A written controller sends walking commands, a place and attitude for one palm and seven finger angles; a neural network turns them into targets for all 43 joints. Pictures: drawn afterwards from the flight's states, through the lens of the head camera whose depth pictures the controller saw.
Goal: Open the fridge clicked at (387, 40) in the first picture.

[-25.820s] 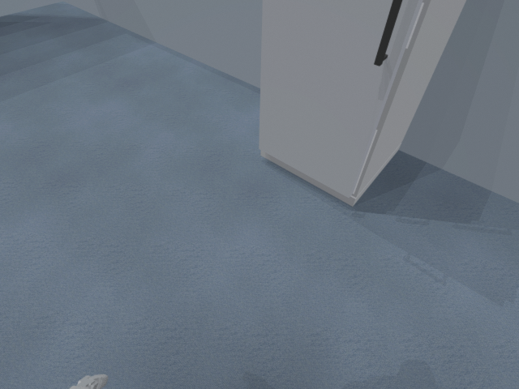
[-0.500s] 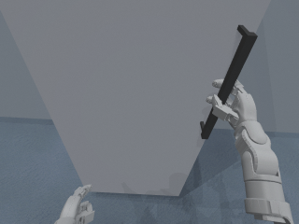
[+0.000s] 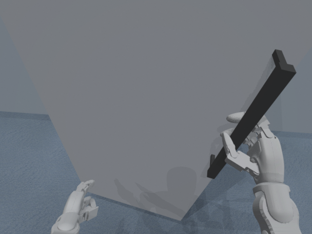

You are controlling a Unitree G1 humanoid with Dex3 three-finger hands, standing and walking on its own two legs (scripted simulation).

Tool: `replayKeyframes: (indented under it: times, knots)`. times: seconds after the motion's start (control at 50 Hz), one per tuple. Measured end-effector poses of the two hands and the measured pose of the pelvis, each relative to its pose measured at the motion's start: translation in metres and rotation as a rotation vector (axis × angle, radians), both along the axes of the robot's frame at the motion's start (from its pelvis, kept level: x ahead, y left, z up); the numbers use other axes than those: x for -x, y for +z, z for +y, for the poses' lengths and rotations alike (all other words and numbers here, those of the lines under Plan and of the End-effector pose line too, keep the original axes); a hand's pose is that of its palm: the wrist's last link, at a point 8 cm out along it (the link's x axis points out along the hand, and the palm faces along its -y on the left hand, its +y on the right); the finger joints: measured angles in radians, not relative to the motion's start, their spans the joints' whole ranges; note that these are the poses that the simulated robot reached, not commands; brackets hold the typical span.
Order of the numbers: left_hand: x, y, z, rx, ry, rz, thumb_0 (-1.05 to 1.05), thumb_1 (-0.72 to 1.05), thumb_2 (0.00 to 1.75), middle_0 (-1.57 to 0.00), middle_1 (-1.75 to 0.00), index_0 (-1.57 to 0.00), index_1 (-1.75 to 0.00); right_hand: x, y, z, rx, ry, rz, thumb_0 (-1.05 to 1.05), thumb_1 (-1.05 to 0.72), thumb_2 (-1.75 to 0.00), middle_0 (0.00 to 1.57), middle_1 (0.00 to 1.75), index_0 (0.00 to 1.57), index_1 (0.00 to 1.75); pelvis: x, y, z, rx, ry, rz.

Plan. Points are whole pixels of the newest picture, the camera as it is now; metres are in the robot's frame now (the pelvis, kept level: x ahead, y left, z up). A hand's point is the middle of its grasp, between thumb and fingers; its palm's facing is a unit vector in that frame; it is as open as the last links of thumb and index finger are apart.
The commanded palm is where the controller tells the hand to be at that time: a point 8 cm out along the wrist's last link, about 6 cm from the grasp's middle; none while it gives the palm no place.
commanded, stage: walk backward, drawing the door open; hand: right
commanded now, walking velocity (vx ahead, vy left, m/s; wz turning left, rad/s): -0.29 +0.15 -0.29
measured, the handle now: (236, 130) +0.31 -0.13 +0.17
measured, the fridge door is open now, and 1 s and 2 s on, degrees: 14 45 68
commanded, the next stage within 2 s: stop walking and hold the door back in 1.66 s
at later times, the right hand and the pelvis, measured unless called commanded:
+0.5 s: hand (204, 233) +0.11 -0.04 +0.17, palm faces -0.01 +0.98 -0.18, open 6.8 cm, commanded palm +0.08 -0.10 +0.17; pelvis -0.12 +0.05 +0.00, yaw -10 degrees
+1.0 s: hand out of the picture +0.03 +0.05 +0.16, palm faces +0.38 +0.90 -0.20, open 6.8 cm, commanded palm -0.02 +0.02 +0.17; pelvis -0.18 +0.26 -0.01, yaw -32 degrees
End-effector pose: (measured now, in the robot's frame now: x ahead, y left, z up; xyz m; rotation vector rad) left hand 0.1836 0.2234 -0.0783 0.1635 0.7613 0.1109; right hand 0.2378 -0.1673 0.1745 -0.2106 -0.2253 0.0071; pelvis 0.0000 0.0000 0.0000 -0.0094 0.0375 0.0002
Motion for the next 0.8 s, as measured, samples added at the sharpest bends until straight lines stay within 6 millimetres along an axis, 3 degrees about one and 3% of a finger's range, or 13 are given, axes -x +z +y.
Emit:
replayKeyframes:
  times: [0.14, 0.38, 0.48, 0.56, 0.66, 0.8]
  knots:
    - [0.027, -0.004, -0.005, 0.048, -0.025, -0.02, 0.01, 0.9, 0.9, -0.2, -0.3, -0.2, -0.3, 0.03, -0.002, 0.012, 0.008, -0.033, -0.026, -0.03, -0.62, -0.77, 0.45, 1.4, 0.28, 1.35, 0.03, -0.004, 0.013, 0.012, -0.012, -0.02]
    - [0.123, -0.02, 0.02, -0.03, -0.023, 0.046, 0.01, 0.9, 0.9, -0.2, -0.3, -0.2, -0.3, 0.105, -0.008, 0.046, -0.046, 0.06, -0.096, -0.04, -0.62, -0.73, 0.45, 1.4, 0.25, 1.33, 0.099, -0.012, 0.028, -0.006, -0.082, -0.023]
    - [0.155, -0.021, 0.024, -0.013, -0.067, 0.112, 0.01, 0.9, 0.9, -0.2, -0.3, -0.19, -0.3, 0.136, -0.005, 0.065, -0.027, 0.05, -0.072, -0.03, -0.61, -0.73, 0.45, 1.4, 0.26, 1.33, 0.121, 0.0, 0.049, -0.019, -0.162, -0.027]
    - [0.158, -0.024, 0.031, 0.014, -0.14, 0.118, 0.01, 0.9, 0.9, -0.2, -0.3, -0.2, -0.3, 0.159, -0.006, 0.082, -0.039, 0.01, -0.081, -0.03, -0.61, -0.74, 0.45, 1.4, 0.26, 1.33, 0.133, -0.001, 0.076, -0.023, -0.196, -0.012]
    - [0.142, -0.031, 0.053, 0.051, -0.213, 0.076, 0.01, 0.9, 0.9, -0.2, -0.3, -0.2, -0.3, 0.184, -0.007, 0.104, -0.023, -0.071, -0.097, -0.04, -0.61, -0.77, 0.46, 1.4, 0.25, 1.33, 0.153, -0.007, 0.118, -0.033, -0.255, -0.021]
    - [0.12, -0.019, 0.092, -0.031, -0.301, -0.032, 0.01, 0.9, 0.9, -0.2, -0.3, -0.2, -0.3, 0.213, -0.006, 0.132, -0.002, -0.135, -0.112, -0.04, -0.6, -0.77, 0.46, 1.4, 0.26, 1.33, 0.162, -0.013, 0.161, 0.004, -0.397, -0.017]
